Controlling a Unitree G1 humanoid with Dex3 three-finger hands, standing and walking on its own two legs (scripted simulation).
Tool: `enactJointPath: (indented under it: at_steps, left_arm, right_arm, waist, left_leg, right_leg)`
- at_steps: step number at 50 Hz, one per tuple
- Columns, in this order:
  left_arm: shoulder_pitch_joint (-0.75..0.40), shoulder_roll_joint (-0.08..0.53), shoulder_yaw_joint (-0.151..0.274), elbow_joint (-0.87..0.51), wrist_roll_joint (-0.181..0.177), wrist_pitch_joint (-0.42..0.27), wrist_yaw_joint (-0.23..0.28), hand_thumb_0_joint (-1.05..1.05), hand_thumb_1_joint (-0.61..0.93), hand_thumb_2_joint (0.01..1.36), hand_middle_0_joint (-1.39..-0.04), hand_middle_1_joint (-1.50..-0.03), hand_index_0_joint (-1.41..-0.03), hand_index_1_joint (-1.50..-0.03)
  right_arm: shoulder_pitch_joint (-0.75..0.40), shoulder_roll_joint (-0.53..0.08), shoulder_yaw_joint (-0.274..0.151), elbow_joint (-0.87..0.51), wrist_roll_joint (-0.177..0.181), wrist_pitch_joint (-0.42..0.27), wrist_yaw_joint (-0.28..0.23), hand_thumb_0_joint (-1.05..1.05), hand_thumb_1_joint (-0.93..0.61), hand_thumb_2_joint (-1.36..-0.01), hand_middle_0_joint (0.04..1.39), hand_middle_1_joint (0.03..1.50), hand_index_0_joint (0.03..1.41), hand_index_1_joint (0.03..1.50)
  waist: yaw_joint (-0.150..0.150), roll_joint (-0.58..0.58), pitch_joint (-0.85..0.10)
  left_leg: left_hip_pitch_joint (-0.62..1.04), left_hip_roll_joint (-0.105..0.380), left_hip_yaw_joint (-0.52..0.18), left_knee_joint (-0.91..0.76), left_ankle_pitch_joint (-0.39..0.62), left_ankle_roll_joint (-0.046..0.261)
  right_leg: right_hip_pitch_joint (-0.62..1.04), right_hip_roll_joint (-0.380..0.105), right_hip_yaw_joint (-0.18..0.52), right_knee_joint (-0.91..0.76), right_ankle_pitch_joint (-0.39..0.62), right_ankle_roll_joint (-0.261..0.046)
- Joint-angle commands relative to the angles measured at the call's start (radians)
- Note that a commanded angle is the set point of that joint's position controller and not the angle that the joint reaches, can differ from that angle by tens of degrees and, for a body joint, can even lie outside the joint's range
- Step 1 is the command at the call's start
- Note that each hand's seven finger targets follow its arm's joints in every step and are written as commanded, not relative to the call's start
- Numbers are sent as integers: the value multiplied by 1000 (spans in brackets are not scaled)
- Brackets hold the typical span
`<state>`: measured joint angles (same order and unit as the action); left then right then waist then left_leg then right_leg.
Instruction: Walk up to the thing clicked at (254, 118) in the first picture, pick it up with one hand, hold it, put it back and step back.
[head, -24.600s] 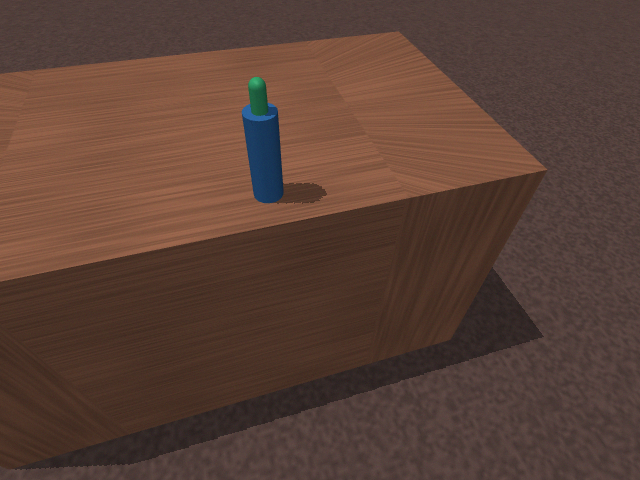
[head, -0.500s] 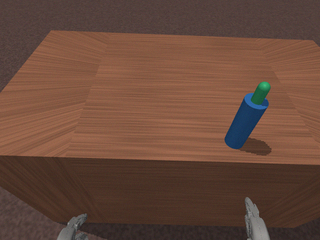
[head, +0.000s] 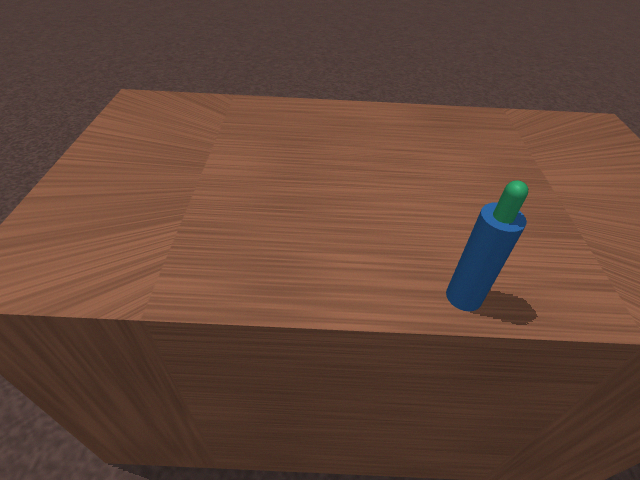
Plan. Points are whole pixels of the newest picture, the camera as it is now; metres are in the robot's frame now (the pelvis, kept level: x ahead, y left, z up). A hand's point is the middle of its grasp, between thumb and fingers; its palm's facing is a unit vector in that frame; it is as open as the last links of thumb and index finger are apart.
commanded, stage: home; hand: right
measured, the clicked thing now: (488, 248) +0.42 -0.21 +0.09
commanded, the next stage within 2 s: stand in 1.46 s
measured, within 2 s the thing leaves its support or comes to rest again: neither
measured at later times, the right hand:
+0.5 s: hand out of the picture +0.03 -0.26 -0.15, palm faces -0.06 +0.94 -0.35, open 17.3 cm
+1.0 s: hand out of the picture +0.08 -0.26 -0.15, palm faces -0.05 +0.93 -0.35, open 17.4 cm
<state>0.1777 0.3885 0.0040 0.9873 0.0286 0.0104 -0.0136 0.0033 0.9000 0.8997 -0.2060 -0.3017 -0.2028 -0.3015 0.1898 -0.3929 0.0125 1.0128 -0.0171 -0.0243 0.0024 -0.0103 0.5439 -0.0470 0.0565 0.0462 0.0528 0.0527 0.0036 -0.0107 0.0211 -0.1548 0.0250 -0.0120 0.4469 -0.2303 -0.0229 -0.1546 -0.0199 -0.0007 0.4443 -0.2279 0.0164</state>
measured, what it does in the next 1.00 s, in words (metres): stands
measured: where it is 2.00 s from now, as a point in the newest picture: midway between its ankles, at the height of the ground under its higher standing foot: outside the picture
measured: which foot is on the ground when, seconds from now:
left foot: down 0.00-1.00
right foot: down 0.00-1.00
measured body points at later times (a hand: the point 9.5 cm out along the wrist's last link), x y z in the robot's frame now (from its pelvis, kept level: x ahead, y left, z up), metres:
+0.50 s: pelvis -0.02 -0.01 +0.00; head -0.02 +0.00 +0.45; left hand +0.02 +0.30 -0.13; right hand +0.03 -0.31 -0.13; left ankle +0.01 +0.13 -0.74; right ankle +0.01 -0.13 -0.74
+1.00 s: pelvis +0.00 +0.00 +0.01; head +0.00 +0.00 +0.46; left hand +0.07 +0.30 -0.12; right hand +0.08 -0.31 -0.12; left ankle +0.01 +0.13 -0.74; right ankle +0.01 -0.13 -0.74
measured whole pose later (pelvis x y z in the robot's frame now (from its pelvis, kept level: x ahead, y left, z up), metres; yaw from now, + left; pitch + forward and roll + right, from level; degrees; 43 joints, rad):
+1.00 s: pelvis +0.00 +0.00 +0.01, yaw +0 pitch -3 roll +0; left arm 0.12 0.36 0.00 1.12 0.02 0.00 -0.01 0.00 0.90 0.90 -0.21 -0.30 -0.20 -0.30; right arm 0.12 -0.37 0.02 1.11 -0.01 -0.01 0.01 -0.01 0.53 -0.06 0.06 0.05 0.06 0.06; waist 0.01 0.00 0.05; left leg -0.12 0.03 -0.02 0.35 -0.18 -0.03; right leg -0.12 -0.01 -0.01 0.35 -0.18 0.01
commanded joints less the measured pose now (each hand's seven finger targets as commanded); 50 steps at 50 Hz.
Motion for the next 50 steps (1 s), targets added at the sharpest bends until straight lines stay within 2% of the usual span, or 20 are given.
enactJointPath:
  at_steps: [1,2,4,6,9,13,15,17,19,21,22,27,29,34,36,38,40,44,50]
  left_arm:
    - [-66,188,24,-27,-5,-31,10,0,897,901,-201,-298,-200,-298]
    - [-68,196,24,-17,-6,-32,10,0,897,901,-201,-297,-200,-298]
    - [-66,206,21,2,-6,-32,10,0,897,901,-201,-297,-200,-298]
    - [-70,213,21,15,-7,-31,9,0,897,901,-201,-297,-200,-297]
    - [-55,224,24,36,-8,-29,8,0,897,901,-201,-297,-200,-298]
    - [-37,209,24,53,-10,-27,5,0,897,901,-201,-297,-200,-298]
    - [-31,212,28,61,-7,-27,7,0,897,901,-201,-297,-200,-298]
    - [-33,209,28,65,-9,-28,6,0,897,901,-201,-297,-200,-298]
    - [-34,205,28,66,-11,-31,8,0,897,901,-201,-297,-200,-298]
    - [-36,207,30,73,-12,-31,8,0,897,901,-201,-297,-200,-298]
    - [-36,202,29,72,-12,-32,9,0,897,901,-201,-297,-200,-298]
    - [-39,193,30,76,-15,-31,13,0,897,901,-201,-297,-200,-298]
    - [-46,191,29,77,-16,-31,12,0,897,901,-201,-297,-200,-298]
    - [-58,191,31,79,-16,-31,13,0,897,901,-201,-297,-200,-298]
    - [-58,187,30,80,-16,-31,13,0,897,901,-201,-297,-200,-298]
    - [-61,186,30,79,-16,-33,14,0,897,901,-201,-297,-200,-298]
    - [-74,188,31,77,-16,-33,16,0,897,901,-201,-297,-200,-298]
    - [-77,183,30,81,-17,-29,16,0,897,901,-201,-297,-200,-298]
    - [-91,187,31,78,-16,-33,19,0,897,901,-201,-296,-200,-297]
  right_arm:
    - [-83,-189,-29,-31,1,-17,-9,0,546,-56,53,53,53,53]
    - [-83,-195,-30,-21,0,-18,-8,0,553,-52,52,52,52,52]
    - [-79,-202,-29,-5,0,-11,-5,0,548,-55,53,53,53,53]
    - [-66,-204,-29,9,-2,-10,-4,0,542,-59,54,54,54,54]
    - [-59,-208,-29,23,-2,-7,-2,0,557,-50,52,52,52,52]
    - [-62,-213,-29,28,-3,-10,-4,0,550,-54,53,53,53,53]
    - [-68,-213,-31,27,-2,-6,-6,0,539,-61,54,55,54,54]
    - [-61,-208,-32,31,0,-6,-5,0,540,-60,54,54,54,54]
    - [-55,-201,-33,31,0,-7,-5,0,524,-69,55,57,55,57]
    - [-44,-194,-31,36,2,-7,-5,0,535,-63,54,55,54,55]
    - [-47,-194,-33,33,3,-7,-6,0,541,-60,54,54,54,54]
    - [-59,-194,-31,32,4,-5,-8,0,525,-69,55,57,55,57]
    - [-61,-189,-29,32,6,-7,-10,0,551,-53,53,52,52,52]
    - [-73,-193,-29,36,7,-6,-12,0,557,-50,52,51,52,51]
    - [-80,-195,-29,37,6,-7,-12,0,534,-64,54,55,54,55]
    - [-85,-194,-29,36,5,-10,-13,0,557,-50,52,51,52,51]
    - [-87,-191,-30,38,8,-9,-15,0,558,-50,52,51,52,51]
    - [-91,-193,-30,45,6,-7,-16,0,556,-51,52,52,52,52]
    - [-99,-191,-35,47,7,-6,-16,0,564,-46,51,50,51,50]
  waist:
    - [0,-3,14]
    - [-2,-6,2]
    - [-4,-13,17]
    - [-8,-10,8]
    - [-5,-6,48]
    - [4,37,22]
    - [6,32,31]
    - [3,6,31]
    - [-1,9,11]
    - [-3,-6,33]
    - [-4,-2,15]
    - [-2,8,19]
    - [-3,7,-2]
    - [0,13,5]
    - [1,21,-10]
    - [1,18,-43]
    - [-2,7,-47]
    - [1,23,-25]
    - [-2,7,-54]
  left_leg:
    - [-37,75,-82,-128,31,47]
    - [-8,79,-84,-131,41,49]
    - [-28,72,-82,-132,-13,49]
    - [-14,75,-85,-137,-22,52]
    - [-40,71,-96,-157,-99,51]
    - [-58,86,-116,-183,-134,55]
    - [-76,83,-117,-183,-166,56]
    - [-54,78,-110,-163,-128,56]
    - [-37,78,-102,-152,-74,56]
    - [-37,76,-103,-155,-73,55]
    - [-13,79,-97,-142,-34,56]
    - [-26,82,-99,-152,-21,54]
    - [-9,88,-96,-149,20,53]
    - [-11,88,-94,-157,34,48]
    - [-3,92,-92,-157,60,48]
    - [21,98,-88,-143,148,47]
    - [33,99,-84,-139,177,44]
    - [20,96,-82,-151,160,41]
    - [56,101,-79,-141,218,38]
  right_leg:
    - [-17,-86,84,-146,-11,-42]
    - [-19,-87,88,-143,-1,-45]
    - [-30,-93,102,-178,-85,-45]
    - [-35,-93,107,-183,-99,-49]
    - [-69,-89,114,-197,-171,-46]
    - [-32,-75,96,-160,-103,-46]
    - [-37,-74,99,-166,-125,-45]
    - [-57,-83,111,-181,-140,-50]
    - [-43,-88,113,-179,-96,-49]
    - [-55,-89,117,-184,-112,-48]
    - [-53,-94,119,-188,-85,-49]
    - [-32,-88,105,-178,-38,-43]
    - [-16,-93,104,-164,13,-47]
    - [-6,-91,97,-163,31,-40]
    - [11,-94,94,-159,67,-38]
    - [40,-100,89,-147,146,-35]
    - [44,-102,88,-146,164,-35]
    - [47,-99,83,-153,150,-32]
    - [64,-107,80,-154,208,-32]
